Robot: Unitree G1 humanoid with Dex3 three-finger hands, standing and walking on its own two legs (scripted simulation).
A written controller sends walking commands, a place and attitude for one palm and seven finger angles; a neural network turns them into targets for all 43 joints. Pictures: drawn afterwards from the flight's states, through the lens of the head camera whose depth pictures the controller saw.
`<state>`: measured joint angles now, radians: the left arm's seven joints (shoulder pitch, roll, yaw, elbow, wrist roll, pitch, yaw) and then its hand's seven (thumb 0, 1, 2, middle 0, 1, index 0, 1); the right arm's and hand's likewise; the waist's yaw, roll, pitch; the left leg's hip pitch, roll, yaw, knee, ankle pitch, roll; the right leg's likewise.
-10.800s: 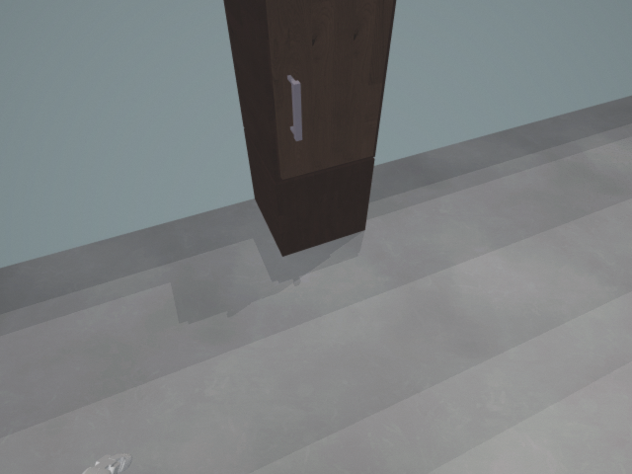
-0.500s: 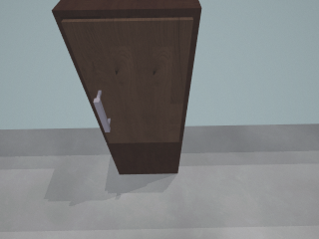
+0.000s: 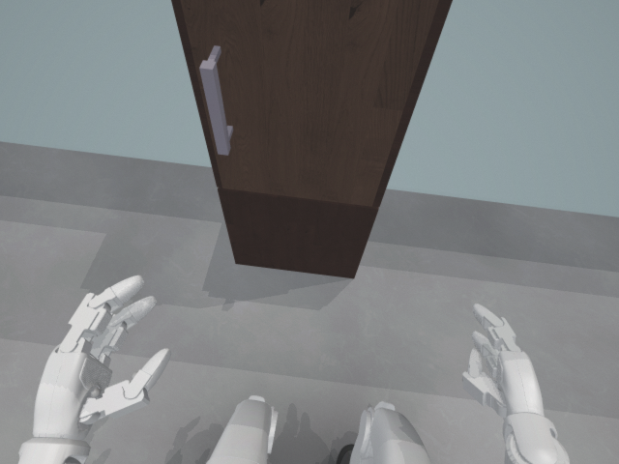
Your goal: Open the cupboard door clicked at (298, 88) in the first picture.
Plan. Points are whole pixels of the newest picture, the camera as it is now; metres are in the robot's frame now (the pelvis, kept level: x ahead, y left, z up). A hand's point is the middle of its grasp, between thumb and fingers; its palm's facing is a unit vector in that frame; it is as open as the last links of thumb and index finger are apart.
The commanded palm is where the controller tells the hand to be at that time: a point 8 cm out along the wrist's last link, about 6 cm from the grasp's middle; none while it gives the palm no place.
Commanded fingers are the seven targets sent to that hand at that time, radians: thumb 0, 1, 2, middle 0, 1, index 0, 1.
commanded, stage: raise the hand with hooked fingers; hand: left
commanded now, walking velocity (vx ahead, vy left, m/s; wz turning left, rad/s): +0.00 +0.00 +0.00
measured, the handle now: (220, 104) +0.63 +0.24 +0.04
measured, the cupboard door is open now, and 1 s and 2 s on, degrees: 0 0 0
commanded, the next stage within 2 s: move the hooked fingers beside the handle in 1.54 s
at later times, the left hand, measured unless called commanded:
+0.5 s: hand (116, 320) +0.25 +0.26 +0.04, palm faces +0.01 -1.00 -0.08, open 12.4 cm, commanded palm +0.22 +0.32 +0.05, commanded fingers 0.00 -0.36 0.36 -0.29 -1.11 -0.29 -1.11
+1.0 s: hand (94, 278) +0.29 +0.30 +0.05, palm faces +0.01 -1.00 -0.08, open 14.0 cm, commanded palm +0.27 +0.35 +0.05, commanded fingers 0.00 -0.50 0.30 -0.30 -1.20 -0.30 -1.20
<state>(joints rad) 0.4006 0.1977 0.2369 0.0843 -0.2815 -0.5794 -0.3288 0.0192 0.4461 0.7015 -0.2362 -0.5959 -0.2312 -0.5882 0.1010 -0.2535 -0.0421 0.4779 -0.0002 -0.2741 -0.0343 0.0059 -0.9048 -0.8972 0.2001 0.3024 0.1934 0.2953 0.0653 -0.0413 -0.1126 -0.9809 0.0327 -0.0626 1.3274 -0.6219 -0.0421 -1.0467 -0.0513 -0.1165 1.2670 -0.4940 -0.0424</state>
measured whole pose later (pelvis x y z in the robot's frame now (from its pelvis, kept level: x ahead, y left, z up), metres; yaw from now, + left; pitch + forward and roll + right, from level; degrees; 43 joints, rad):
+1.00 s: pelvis +0.01 +0.03 +0.01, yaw +0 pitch +20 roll -3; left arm 0.05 0.39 0.43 0.28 -0.36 -0.38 -0.50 -0.01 -0.49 0.30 -0.30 -1.20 -0.30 -1.19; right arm 0.21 -0.25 0.03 0.52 0.02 -0.21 -0.04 0.01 -0.90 -0.90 0.21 0.30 0.20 0.30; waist 0.00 0.00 -0.13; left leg -1.05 0.01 -0.06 1.31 -0.61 0.00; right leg -1.09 -0.03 -0.08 1.21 -0.47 0.00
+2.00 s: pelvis +0.00 +0.03 +0.00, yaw -1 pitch +21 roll -3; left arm -0.22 0.42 0.42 0.48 -0.31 -0.35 -0.50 -0.01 -0.50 0.30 -0.30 -1.20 -0.30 -1.20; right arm 0.23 -0.27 0.03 0.55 0.02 -0.18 -0.06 0.01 -0.90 -0.90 0.21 0.30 0.20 0.30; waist -0.04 0.01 -0.14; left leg -1.09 0.01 -0.05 1.31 -0.60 0.00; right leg -1.14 -0.03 -0.07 1.21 -0.45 0.01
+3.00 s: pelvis -0.01 +0.04 -0.02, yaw -3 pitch +30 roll -6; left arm -0.94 0.78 0.58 1.17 -0.09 -0.38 -0.49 -0.01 -0.50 0.30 -0.30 -1.20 -0.30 -1.20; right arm 0.32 -0.29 0.08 0.59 -0.02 0.03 -0.02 0.00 -0.90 -0.90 0.21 0.30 0.20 0.30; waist -0.20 0.02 -0.10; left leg -1.33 0.03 -0.06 1.41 -0.60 0.01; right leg -1.35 -0.01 -0.08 1.25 -0.42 0.01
